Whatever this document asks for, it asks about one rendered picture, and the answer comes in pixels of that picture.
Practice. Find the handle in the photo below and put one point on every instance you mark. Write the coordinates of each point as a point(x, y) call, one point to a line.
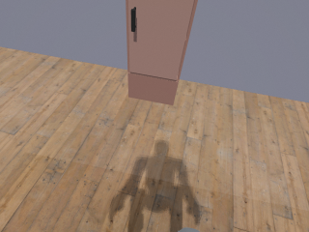
point(133, 19)

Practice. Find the cupboard door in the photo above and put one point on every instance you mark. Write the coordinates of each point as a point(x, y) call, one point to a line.
point(156, 46)

